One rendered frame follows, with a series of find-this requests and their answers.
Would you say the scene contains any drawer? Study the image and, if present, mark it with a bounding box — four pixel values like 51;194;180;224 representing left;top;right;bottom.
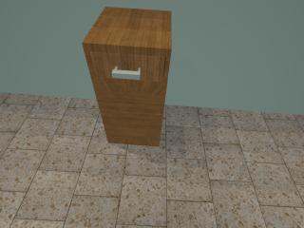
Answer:
89;51;165;82

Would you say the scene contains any cabinet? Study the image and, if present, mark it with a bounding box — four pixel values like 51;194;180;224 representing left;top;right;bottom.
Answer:
82;7;172;147

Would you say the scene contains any handle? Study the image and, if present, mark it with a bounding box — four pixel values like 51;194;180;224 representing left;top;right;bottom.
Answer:
111;66;141;80

